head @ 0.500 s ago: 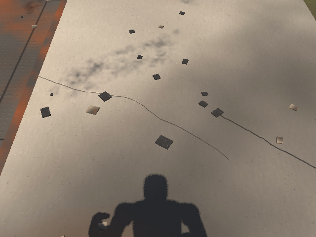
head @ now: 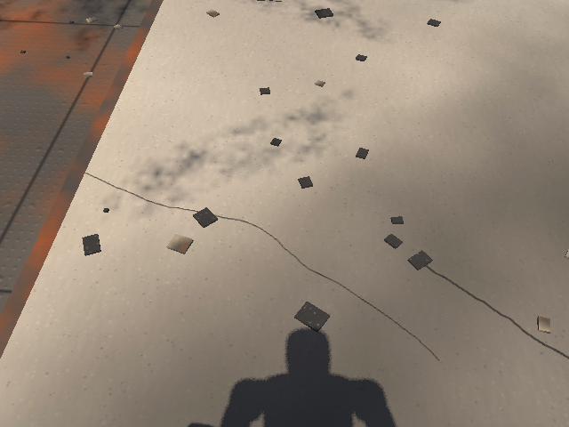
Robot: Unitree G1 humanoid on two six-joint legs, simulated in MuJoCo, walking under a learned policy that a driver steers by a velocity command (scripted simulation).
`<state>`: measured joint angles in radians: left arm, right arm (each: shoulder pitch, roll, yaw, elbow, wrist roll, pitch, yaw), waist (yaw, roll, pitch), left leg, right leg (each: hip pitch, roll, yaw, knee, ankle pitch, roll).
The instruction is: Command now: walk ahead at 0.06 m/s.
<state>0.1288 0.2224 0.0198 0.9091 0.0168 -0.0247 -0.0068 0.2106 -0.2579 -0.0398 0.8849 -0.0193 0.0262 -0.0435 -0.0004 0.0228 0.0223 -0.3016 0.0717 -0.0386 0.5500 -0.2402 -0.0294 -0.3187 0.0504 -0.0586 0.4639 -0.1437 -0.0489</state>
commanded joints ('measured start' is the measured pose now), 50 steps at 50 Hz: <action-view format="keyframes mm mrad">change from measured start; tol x16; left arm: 1 4 105 22 -42 -4 -1 9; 31 245 203 62 138 -48 -73 2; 35 -43 192 61 16 -59 -33 17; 43 40 61 60 17 -62 -45 -13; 50 -219 18 29 -131 -43 -33 -46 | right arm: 1 40 -179 -41 -13 3 -9 -4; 32 -89 -38 -9 0 53 -173 62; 37 399 -209 -71 149 11 -145 40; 50 193 -121 -33 89 10 -131 0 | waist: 1 34 97 18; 30 55 -200 38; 35 -159 -74 -37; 37 -170 281 -101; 50 -57 42 117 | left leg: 1 20 43 -51 -153 -135 77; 16 90 -10 7 -121 189 34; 21 -19 -23 -9 -131 -393 103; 28 -238 -78 66 172 -161 104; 31 -383 -61 21 277 -347 106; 33 -199 -47 22 51 -223 109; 35 378 -37 -2 -155 94 97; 37 578 337 -569 -301 163 242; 42 435 186 -65 -291 483 102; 50 266 159 170 -421 515 107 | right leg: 1 -43 -78 95 -147 -306 11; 16 146 -87 73 -24 139 4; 20 50 -58 61 -13 -425 -26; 23 -7 -98 133 -24 -514 -66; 31 369 -392 643 -124 -38 -268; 34 60 -257 400 -97 15 -136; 36 -338 -13 106 400 -85 17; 37 -448 33 179 592 -386 24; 38 -512 -33 247 692 -358 6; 50 -353 -92 7 255 159 4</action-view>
